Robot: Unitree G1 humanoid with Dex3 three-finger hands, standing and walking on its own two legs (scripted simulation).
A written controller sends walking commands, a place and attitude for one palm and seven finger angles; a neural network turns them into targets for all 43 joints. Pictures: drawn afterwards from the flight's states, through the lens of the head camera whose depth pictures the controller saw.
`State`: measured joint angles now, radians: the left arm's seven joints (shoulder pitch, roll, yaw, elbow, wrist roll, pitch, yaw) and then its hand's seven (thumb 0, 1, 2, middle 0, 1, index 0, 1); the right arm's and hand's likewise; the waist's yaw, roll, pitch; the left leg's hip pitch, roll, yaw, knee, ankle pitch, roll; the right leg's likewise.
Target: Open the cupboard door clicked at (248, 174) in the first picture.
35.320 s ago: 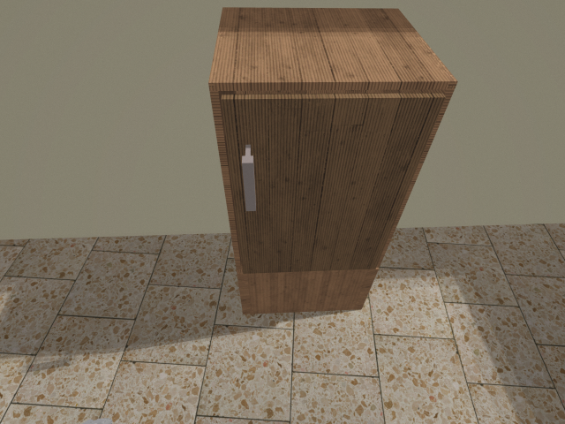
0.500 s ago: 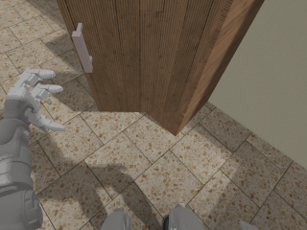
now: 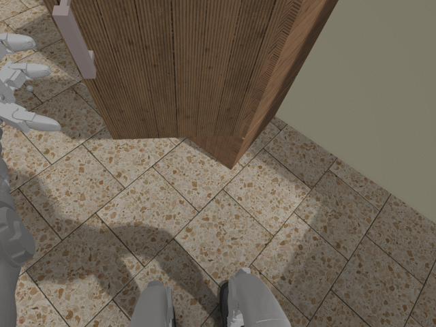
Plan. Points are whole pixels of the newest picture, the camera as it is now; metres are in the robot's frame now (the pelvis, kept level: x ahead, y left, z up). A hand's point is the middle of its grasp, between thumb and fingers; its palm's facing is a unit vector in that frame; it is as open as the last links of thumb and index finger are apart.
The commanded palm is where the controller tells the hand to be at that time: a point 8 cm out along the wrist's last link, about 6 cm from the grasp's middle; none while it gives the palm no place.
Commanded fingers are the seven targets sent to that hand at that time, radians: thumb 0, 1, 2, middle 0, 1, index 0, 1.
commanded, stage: move the hooked fingers beside the handle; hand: left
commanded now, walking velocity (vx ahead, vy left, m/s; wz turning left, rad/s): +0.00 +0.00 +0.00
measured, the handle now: (78, 38) +0.62 +0.22 +0.06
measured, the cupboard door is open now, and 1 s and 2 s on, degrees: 43 43 43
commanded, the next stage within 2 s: slide the fingers in behind the handle in 1.18 s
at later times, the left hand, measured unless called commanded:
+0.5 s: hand (43, 54) +0.58 +0.27 +0.06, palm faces +0.01 -1.00 -0.03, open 14.0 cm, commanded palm +0.56 +0.30 +0.06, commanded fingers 0.00 -0.50 0.30 -0.30 -1.20 -0.30 -1.20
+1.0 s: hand (37, 65) +0.55 +0.27 +0.07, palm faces +0.01 -1.00 -0.01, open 14.0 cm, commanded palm +0.54 +0.30 +0.06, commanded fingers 0.00 -0.50 0.30 -0.30 -1.20 -0.30 -1.20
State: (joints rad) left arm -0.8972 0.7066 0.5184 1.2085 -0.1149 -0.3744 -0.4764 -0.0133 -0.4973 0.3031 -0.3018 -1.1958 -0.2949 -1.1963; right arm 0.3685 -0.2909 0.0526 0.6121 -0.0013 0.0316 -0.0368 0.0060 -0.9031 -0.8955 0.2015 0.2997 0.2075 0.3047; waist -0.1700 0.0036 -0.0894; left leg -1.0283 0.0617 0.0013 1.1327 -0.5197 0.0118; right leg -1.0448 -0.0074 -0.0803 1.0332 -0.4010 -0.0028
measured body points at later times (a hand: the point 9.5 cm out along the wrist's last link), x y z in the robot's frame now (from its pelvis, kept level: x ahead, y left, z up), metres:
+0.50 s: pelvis +0.01 +0.01 -0.01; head +0.21 +0.04 +0.39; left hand +0.57 +0.32 +0.07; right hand -0.04 -0.24 -0.10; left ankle +0.00 +0.11 -0.65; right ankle +0.04 -0.12 -0.65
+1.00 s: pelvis +0.02 +0.01 +0.00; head +0.20 +0.06 +0.42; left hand +0.54 +0.33 +0.07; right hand +0.02 -0.26 -0.09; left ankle +0.00 +0.11 -0.65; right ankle +0.04 -0.13 -0.65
